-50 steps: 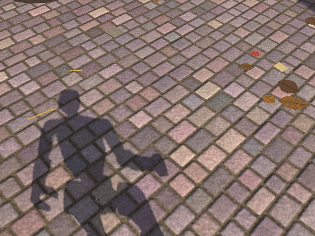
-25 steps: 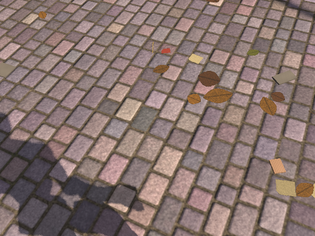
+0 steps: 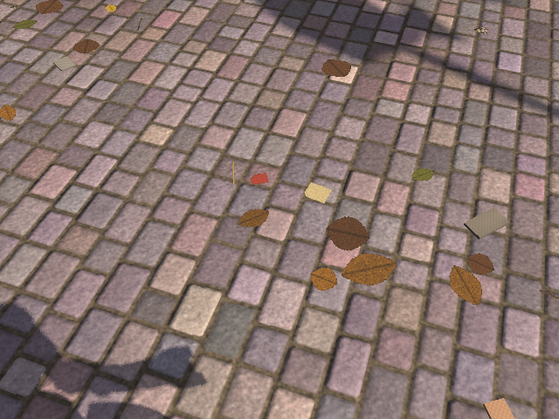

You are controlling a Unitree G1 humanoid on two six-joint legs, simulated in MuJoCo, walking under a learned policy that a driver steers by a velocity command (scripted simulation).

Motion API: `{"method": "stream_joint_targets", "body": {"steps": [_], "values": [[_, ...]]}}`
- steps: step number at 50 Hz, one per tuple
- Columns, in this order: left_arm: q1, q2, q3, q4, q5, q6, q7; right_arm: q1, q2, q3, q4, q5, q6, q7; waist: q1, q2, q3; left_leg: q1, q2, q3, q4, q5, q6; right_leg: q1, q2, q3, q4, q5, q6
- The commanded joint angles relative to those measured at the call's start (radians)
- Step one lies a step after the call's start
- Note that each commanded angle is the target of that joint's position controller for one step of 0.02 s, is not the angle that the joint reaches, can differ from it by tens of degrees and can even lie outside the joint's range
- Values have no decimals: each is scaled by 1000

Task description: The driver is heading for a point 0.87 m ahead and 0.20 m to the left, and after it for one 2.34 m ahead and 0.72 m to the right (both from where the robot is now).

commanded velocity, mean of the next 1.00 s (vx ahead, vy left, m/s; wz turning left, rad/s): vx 0.50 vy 0.00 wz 0.18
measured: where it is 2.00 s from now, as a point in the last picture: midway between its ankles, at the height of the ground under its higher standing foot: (240, 218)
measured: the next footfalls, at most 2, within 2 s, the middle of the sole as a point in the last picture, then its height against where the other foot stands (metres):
right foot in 0.40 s outside the picture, level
left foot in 0.96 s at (250, 342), level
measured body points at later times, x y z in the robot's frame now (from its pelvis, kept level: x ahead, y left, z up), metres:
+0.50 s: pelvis +0.28 -0.05 +0.00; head +0.31 -0.06 +0.45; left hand +0.47 +0.20 -0.08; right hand +0.30 -0.33 -0.14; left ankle +0.13 +0.09 -0.65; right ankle +0.36 -0.14 -0.73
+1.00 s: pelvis +0.56 +0.00 -0.02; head +0.60 +0.02 +0.43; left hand +0.52 +0.29 -0.15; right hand +0.81 -0.20 -0.10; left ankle +0.64 +0.10 -0.73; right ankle +0.38 -0.15 -0.67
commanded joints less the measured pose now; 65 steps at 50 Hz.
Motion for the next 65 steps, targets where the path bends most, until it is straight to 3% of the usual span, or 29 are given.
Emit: {"method": "stream_joint_targets", "body": {"steps": [1,4,9,15,18,20,21,22,23,24,25,26,28,31,37,42,45,46,47,48,49,50,51,52,53,54,57,62,65], "values": [[-79,115,33,-105,10,-30,-2,78,-103,-22,-28,-16,0,-8,-40,90,-24,296,279,-396,-291,-10,168,-345,-132,12,10,121,10],[-69,68,23,-99,13,-21,-3,92,-114,-24,-10,-1,-8,-12,-23,112,-25,246,258,-293,-337,144,187,-320,-149,-21,-91,151,34],[-228,31,5,-136,16,-32,-12,139,-157,-34,21,9,5,-26,-66,89,7,238,216,-151,-371,252,158,-312,-141,-59,-401,415,55],[-389,40,3,-182,1,-48,-43,240,-175,-38,77,20,31,-34,-108,90,48,345,267,-140,-331,255,137,-277,-98,-75,-597,479,28],[-343,78,17,-176,5,-52,-51,229,-199,-47,86,22,47,-43,-55,109,12,419,291,-137,-231,452,109,-182,-69,-92,-639,371,-15],[-93,154,57,-102,14,-50,-38,207,-178,-36,75,16,55,-49,74,89,-156,322,214,-68,73,609,59,200,-59,-108,-657,397,-76],[86,231,75,-73,23,-42,-26,222,-115,-10,45,-18,52,-52,123,-61,-318,104,141,-23,405,260,22,504,-271,142,-616,433,-144],[90,271,79,-55,19,-40,-34,351,-19,17,38,1,30,-42,43,-309,-416,-257,-23,-76,685,-403,-22,747,-440,598,-751,185,-298],[65,163,54,-67,7,-40,-33,267,-138,-9,49,26,14,-35,90,-166,-322,-370,38,-166,771,-406,-12,680,-411,575,-808,43,-254],[-1,131,41,-71,9,-42,-29,171,-170,-21,21,45,5,-30,84,-116,-180,-406,80,-147,758,-305,-2,544,-381,416,-832,88,-212],[-63,115,35,-74,17,-44,-29,131,-155,-20,18,40,5,-34,52,-37,-114,-366,124,-129,715,-216,-8,413,-342,312,-861,188,-189],[-106,88,29,-72,24,-48,-31,118,-145,-24,17,26,11,-35,26,-34,-63,-336,149,-128,664,-160,-18,320,-309,233,-895,266,-180],[-139,70,27,-60,33,-64,-32,169,-109,-24,35,28,37,-35,-19,-72,-52,-244,174,-138,633,-100,-34,216,-281,130,-956,339,-173],[-140,91,36,-25,36,-81,-26,139,-82,-24,21,25,62,-40,-31,-44,-2,-289,176,-153,572,-13,-59,164,-280,14,-1010,430,-179],[-112,124,40,20,32,-72,-5,-21,-51,-13,-30,16,48,-16,23,-15,43,-288,148,-82,244,280,-55,212,-242,-183,-1033,520,-130],[-25,155,51,73,13,-34,3,-156,-41,-5,-115,17,48,15,68,-2,77,-371,127,-20,120,191,-11,421,-308,-231,-953,655,-116],[-50,190,62,67,6,-7,16,-112,-76,-24,-140,17,55,29,12,-54,13,-248,51,61,113,38,41,481,-317,-273,-787,1081,-83],[-60,202,65,62,6,2,23,-34,-104,-40,-129,18,59,28,-36,-70,-38,-143,13,84,119,-5,64,474,-310,-285,-665,1215,-71],[-80,204,64,56,4,8,28,109,-149,-68,-98,20,61,19,-120,-56,-112,62,-23,84,62,33,99,400,-282,-306,-473,1212,-45],[-75,180,53,40,14,1,31,272,-224,-101,-63,21,71,-2,-193,29,-205,370,57,-81,22,54,154,174,-238,-306,-186,941,-5],[34,24,4,-6,47,-29,7,251,-320,-115,-66,29,67,-11,-69,288,-284,726,316,-636,-42,-72,346,-303,-19,-234,170,-62,58],[-58,97,12,-13,17,-72,-12,281,-239,-91,-92,21,56,-10,-138,177,-399,791,374,-856,-176,-170,382,-423,0,-5,283,-162,44],[-162,144,25,-50,-21,-95,-23,245,-193,-77,-89,11,46,-10,-152,131,-258,697,344,-707,-205,-109,326,-493,-54,13,257,-68,20],[-186,130,19,-60,-15,-107,-20,184,-173,-71,-95,13,40,-11,-108,44,-164,548,301,-589,-209,-17,292,-467,-96,4,166,17,10],[-189,131,24,-51,10,-107,-13,120,-144,-63,-108,12,38,-12,-66,8,-100,412,263,-499,-222,101,269,-411,-124,-4,75,57,19],[-168,139,31,-48,22,-97,-11,85,-124,-54,-125,0,37,-16,-31,33,-84,321,240,-448,-241,195,265,-339,-142,2,34,86,29],[-149,106,28,-53,35,-63,-8,76,-140,-58,-132,7,35,-28,1,40,-55,180,205,-366,-281,303,267,-279,-144,-27,-98,130,82],[-334,52,3,-105,32,-60,-14,140,-180,-72,-110,17,50,-54,-66,86,-18,69,112,-261,-268,198,183,-184,-73,-56,-483,469,116],[-375,66,4,-114,16,-70,-29,195,-161,-65,-78,18,51,-54,-96,110,-28,132,149,-290,-247,106,162,-148,-65,-48,-580,564,101]]}}
Velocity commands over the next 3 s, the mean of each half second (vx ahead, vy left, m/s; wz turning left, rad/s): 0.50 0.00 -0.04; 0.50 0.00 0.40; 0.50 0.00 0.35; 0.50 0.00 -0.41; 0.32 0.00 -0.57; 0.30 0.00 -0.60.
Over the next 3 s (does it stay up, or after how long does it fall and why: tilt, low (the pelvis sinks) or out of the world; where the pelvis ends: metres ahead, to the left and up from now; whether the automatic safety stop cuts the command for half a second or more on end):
stays up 1.46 0.18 0.01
